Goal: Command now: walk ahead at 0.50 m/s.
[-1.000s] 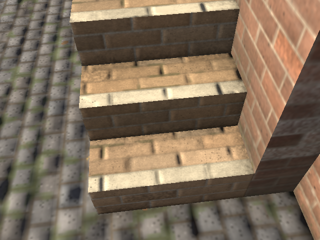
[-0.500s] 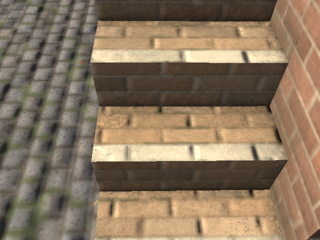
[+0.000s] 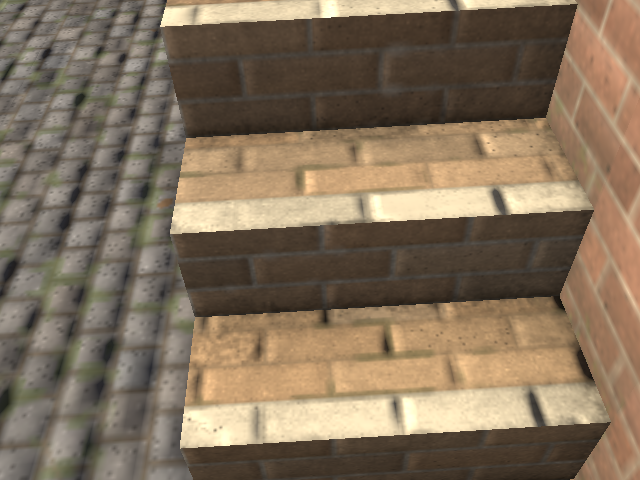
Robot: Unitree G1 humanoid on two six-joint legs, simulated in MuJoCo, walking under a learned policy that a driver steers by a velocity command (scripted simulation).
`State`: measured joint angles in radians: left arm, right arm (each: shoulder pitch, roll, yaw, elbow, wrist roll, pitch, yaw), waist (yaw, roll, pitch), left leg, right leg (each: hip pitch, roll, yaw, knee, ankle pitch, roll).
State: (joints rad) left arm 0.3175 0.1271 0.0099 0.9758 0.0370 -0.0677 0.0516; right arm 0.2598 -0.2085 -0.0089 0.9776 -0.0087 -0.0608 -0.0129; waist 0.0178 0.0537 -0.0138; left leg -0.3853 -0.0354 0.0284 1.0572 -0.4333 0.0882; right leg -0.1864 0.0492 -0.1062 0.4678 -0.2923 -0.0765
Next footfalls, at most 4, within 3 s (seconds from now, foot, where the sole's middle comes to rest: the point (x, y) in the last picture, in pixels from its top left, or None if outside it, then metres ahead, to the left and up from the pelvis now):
0.40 left None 0.28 0.17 -0.57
0.96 right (336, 372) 0.55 0.03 -0.36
1.22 left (187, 261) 0.59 0.23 -0.13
1.46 left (211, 363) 0.55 0.23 -0.33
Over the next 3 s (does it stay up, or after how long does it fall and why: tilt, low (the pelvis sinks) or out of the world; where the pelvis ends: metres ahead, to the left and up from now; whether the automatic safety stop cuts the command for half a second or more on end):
falls after 1.90 s (tilt)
